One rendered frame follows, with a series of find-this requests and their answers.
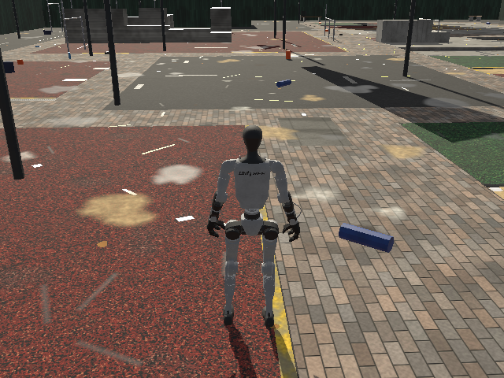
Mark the robot right hand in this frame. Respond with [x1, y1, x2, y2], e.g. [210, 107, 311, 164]
[282, 222, 300, 242]

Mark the robot left hand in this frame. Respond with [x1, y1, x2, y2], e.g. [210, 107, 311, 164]
[207, 220, 225, 238]

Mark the humanoid robot torso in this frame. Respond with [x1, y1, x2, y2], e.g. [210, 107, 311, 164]
[234, 155, 271, 236]

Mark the robot left foot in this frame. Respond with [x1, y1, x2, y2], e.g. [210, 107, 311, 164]
[223, 305, 234, 325]

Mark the right robot forearm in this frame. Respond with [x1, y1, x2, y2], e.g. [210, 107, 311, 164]
[282, 191, 298, 225]

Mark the robot left upper arm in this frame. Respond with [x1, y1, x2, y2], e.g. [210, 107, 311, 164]
[215, 159, 236, 202]

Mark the left robot forearm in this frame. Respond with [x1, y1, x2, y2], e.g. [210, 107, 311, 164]
[209, 191, 224, 222]

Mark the robot right upper arm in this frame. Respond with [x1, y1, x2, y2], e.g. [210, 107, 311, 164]
[269, 159, 290, 203]

